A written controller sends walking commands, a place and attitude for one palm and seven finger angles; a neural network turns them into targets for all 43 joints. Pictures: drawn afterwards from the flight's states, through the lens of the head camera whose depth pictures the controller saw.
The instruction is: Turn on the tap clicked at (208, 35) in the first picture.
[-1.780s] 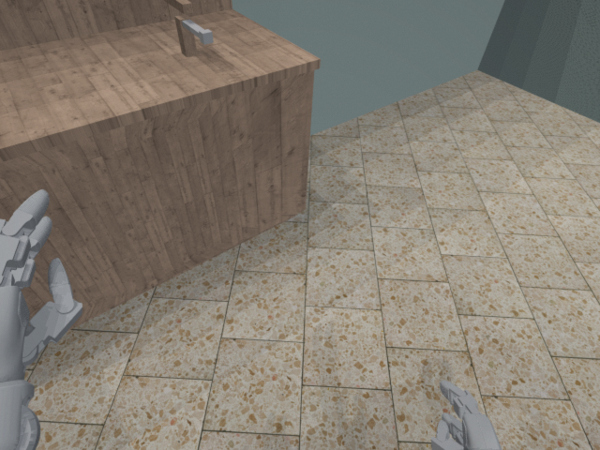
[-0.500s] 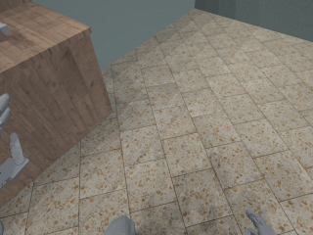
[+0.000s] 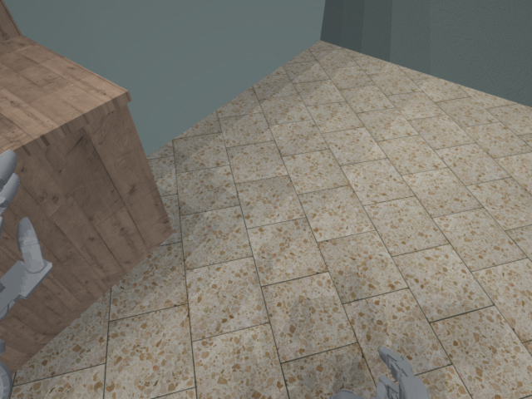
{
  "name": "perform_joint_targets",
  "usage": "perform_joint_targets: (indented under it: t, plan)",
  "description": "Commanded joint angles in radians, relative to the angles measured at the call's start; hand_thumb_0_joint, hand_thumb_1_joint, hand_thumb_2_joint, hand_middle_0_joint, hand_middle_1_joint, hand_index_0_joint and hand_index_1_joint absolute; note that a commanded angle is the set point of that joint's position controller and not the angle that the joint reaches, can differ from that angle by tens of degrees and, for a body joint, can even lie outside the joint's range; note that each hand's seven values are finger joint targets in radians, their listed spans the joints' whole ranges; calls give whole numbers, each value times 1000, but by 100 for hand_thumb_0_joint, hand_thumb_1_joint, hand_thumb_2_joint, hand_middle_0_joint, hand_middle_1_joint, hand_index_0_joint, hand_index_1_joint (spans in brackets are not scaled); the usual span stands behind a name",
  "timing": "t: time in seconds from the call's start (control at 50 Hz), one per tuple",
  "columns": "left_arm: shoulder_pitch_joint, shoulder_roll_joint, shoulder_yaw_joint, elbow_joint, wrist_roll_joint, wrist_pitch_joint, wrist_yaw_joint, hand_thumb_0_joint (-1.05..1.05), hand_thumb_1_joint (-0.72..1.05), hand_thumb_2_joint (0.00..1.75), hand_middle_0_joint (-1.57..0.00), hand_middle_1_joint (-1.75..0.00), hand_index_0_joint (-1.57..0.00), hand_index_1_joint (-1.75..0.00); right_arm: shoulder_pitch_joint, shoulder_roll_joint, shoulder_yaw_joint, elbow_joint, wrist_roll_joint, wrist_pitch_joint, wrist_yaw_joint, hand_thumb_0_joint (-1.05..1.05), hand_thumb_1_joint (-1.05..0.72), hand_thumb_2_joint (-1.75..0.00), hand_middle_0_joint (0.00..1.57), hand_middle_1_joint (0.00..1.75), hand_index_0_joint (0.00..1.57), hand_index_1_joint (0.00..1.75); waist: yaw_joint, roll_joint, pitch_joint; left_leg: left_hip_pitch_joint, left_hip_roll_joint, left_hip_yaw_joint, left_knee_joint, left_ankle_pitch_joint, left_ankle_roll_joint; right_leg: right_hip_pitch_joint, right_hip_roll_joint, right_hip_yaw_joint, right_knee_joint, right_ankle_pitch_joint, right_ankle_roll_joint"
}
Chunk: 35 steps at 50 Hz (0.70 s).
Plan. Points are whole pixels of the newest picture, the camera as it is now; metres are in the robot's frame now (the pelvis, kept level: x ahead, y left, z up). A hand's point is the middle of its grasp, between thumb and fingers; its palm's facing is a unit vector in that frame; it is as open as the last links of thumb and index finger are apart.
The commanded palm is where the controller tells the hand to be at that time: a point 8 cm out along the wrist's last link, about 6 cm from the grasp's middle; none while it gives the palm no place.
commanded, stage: walk to a spot facing it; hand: left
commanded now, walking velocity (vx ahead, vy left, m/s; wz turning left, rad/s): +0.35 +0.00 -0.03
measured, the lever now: out of the picture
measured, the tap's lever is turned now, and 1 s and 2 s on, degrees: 0 0 0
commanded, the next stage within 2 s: turn to face it in 0.24 s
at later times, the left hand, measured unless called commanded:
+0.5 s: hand (115, 165) +0.36 +0.24 +0.17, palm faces +0.52 -0.75 -0.41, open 7.4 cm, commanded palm +0.31 +0.27 +0.17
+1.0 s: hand (113, 217) +0.29 +0.23 +0.15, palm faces +0.71 -0.60 -0.37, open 7.4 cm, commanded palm +0.23 +0.24 +0.17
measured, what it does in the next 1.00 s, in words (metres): walks ahead, turning left: right foot, then left foot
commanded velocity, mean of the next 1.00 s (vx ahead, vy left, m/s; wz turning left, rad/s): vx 0.08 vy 0.00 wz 0.49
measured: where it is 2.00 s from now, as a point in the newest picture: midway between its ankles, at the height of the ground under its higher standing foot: outside the picture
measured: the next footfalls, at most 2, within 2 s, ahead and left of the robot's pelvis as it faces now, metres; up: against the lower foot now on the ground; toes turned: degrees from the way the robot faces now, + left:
right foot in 0.10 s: +0.13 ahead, -0.15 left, +0.00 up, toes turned -11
left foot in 0.46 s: +0.29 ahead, +0.10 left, +0.00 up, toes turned +15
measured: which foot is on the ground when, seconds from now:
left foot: down 0.00-0.10, up 0.12-0.44, down 0.46-0.84, up 0.86-1.00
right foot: up 0.00-0.08, down 0.10-0.46, up 0.48-0.80, down 0.82-1.00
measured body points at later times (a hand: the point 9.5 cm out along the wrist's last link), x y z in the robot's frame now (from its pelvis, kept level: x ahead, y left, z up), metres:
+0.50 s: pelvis +0.17 -0.02 -0.03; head +0.19 +0.00 +0.42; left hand +0.33 +0.28 +0.19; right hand +0.35 -0.27 -0.11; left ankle +0.25 +0.09 -0.74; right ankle +0.10 -0.14 -0.71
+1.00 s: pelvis +0.19 -0.08 -0.01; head +0.21 -0.09 +0.44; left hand +0.25 +0.25 +0.17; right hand +0.43 -0.24 -0.11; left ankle +0.17 +0.04 -0.67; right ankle +0.22 -0.19 -0.74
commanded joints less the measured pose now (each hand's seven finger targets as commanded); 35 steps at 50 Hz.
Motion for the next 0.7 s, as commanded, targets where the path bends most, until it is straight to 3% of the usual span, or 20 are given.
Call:
perform_joint_targets:
  t: [0.0, 0.02, 0.04, 0.06, 0.08, 0.1, 0.14, 0.16, 0.24, 0.3, 0.34, 0.4, 0.42, 0.44, 0.46, 0.48, 0.5, 0.56, 0.6, 0.68]
  plan:
    - [-209, 129, 23, -178, 12, -47, 10, 0, 90, 90, -20, -30, -20, -30, -96, -169, -78, -134, 3, -58, -26, 0, -90, -90, 20, 30, 20, 30, -27, 176, -66, 34, 133, -10, -62, 263, 121, 140, 94, -140, -214, 11, -5]
    - [-213, 140, 24, -193, 15, -46, 14, 0, 90, 90, -20, -30, -20, -30, -96, -160, -74, -130, 5, -55, -25, 0, -90, -90, 20, 30, 20, 30, -20, 160, -109, 38, 104, 2, 67, 351, 108, 240, 122, -164, -309, 35, -13]
    - [-210, 160, 35, -204, 18, -40, 16, 0, 90, 90, -20, -30, -20, -30, -106, -149, -71, -129, 13, -51, -19, 0, -90, -90, 20, 30, 20, 30, -7, 84, -160, 6, 77, 16, 244, 382, 95, 364, 104, -126, -374, 88, -28]
    - [-219, 189, 45, -227, 31, -32, 24, 0, 90, 90, -20, -30, -20, -30, -102, -131, -71, -129, 19, -43, -13, 0, -90, -90, 20, 30, 20, 30, -9, -115, -230, -159, 16, 33, 507, 274, 74, 542, -58, 88, -373, 240, -97]
    - [-201, 248, 98, -246, 29, -23, 35, 0, 90, 90, -20, -30, -20, -30, -147, -115, -64, -154, 16, -36, -16, 0, -90, -90, 20, 30, 20, 30, 2, -336, -251, -485, -116, -12, 773, -227, 37, 720, -280, 475, -392, 615, -219]
    - [-160, 238, 117, -242, 18, -22, 41, 0, 90, 90, -20, -30, -20, -30, -150, -131, -57, -147, 4, -31, -15, 0, -90, -90, 20, 30, 20, 30, 1, -246, -258, -546, -92, -158, 874, -282, 32, 727, -358, 524, -400, 640, -251]
    - [-103, 282, 167, -325, 4, -40, 50, 0, 90, 90, -20, -30, -20, -30, -135, -156, -80, -125, 9, -22, -1, 0, -90, -90, 20, 30, 20, 30, -6, -159, -233, -572, -29, -209, 913, -193, 8, 669, -356, 460, -410, 481, -264]
    - [-26, 274, 185, -339, 6, -51, 53, 0, 90, 90, -20, -30, -20, -30, -153, -153, -75, -123, 8, -4, 5, 0, -90, -90, 20, 30, 20, 30, -10, -112, -197, -585, -20, -212, 914, -147, 0, 623, -332, 375, -414, 486, -255]
    - [78, 240, 224, -331, -14, -71, 51, 0, 90, 90, -20, -30, -20, -30, -151, -131, -72, -156, 13, 51, 8, 0, -90, -90, 20, 30, 20, 30, -35, -153, -152, -469, 16, -166, 583, -65, -11, 479, -254, 88, -426, 548, -195]
    - [123, 195, 204, -257, -27, -65, 59, 0, 90, 90, -20, -30, -20, -30, -137, -121, -79, -176, 12, 52, -1, 0, -90, -90, 20, 30, 20, 30, -20, -221, -144, -367, -29, -38, 317, -11, -4, 497, -221, -5, -383, 635, -167]
    - [92, 183, 184, -221, -24, -55, 67, 0, 90, 90, -20, -30, -20, -30, -119, -129, -84, -173, 8, 44, -6, 0, -90, -90, 20, 30, 20, 30, -17, -242, -129, -293, -65, 13, 206, 54, 0, 468, -210, -13, -342, 659, -147]
    - [15, 160, 116, -208, -19, -42, 67, 0, 90, 90, -20, -30, -20, -30, -76, -143, -102, -167, 3, 43, -28, 0, -90, -90, 20, 30, 20, 30, -71, -129, -176, 4, -125, 55, 22, 254, 15, 340, -169, -99, -71, 602, -63]
    - [-26, 173, 112, -247, -20, -53, 65, 0, 90, 90, -20, -30, -20, -30, -79, -153, -105, -176, 3, 38, -31, 0, -90, -90, 20, 30, 20, 30, -69, 15, -225, 143, -43, -94, -8, 400, 71, 235, -99, -103, 138, 317, -25]
    - [-41, 181, 115, -267, -30, -61, 60, 0, 90, 90, -20, -30, -20, -30, -97, -178, -106, -187, 4, 30, -26, 0, -90, -90, 20, 30, 20, 30, -43, 272, -241, 229, 233, -504, -10, 810, 231, 21, 44, -47, 383, -313, 27]
    - [-97, 215, 118, -274, -13, -63, 56, 0, 90, 90, -20, -30, -20, -30, -93, -170, -85, -187, 5, 19, -8, 0, -90, -90, 20, 30, 20, 30, -38, 257, -241, 186, 325, -687, -39, 872, 314, -41, 64, 77, 502, -438, 20]
    - [-126, 239, 119, -238, -4, -52, 40, 0, 90, 90, -20, -30, -20, -30, -106, -172, -76, -166, -3, 17, -1, 0, -90, -90, 20, 30, 20, 30, -52, 153, -180, 112, 314, -669, -71, 766, 297, -57, 24, 128, 523, -360, 19]
    - [-183, 251, 121, -307, 0, -59, 28, 0, 90, 90, -20, -30, -20, -30, -128, -178, -90, -159, 0, 12, -5, 0, -90, -90, 20, 30, 20, 30, -45, 138, -161, 78, 295, -630, -62, 708, 292, -63, 6, 146, 489, -346, 28]
    - [-109, 231, 125, -433, -16, -59, 27, 0, 90, 90, -20, -30, -20, -30, -135, -175, -96, -153, 10, -10, 11, 0, -90, -90, 20, 30, 20, 30, -24, 225, -156, -79, 167, -412, -95, 377, 209, 62, 20, 102, 290, -242, 29]
    - [-40, 239, 155, -482, -33, -51, 32, 0, 90, 90, -20, -30, -20, -30, -130, -178, -94, -167, 8, -25, 19, 0, -90, -90, 20, 30, 20, 30, -22, 280, -173, -179, 111, -348, -132, 219, 161, 181, 53, 50, 170, -184, 27]
    - [50, 175, 152, -344, -59, -17, 30, 0, 90, 90, -20, -30, -20, -30, -108, -164, -81, -167, 9, -29, 20, 0, -90, -90, 20, 30, 20, 30, -38, 257, -163, -190, 116, -397, -156, 146, 157, 242, 100, 11, -32, -195, 35]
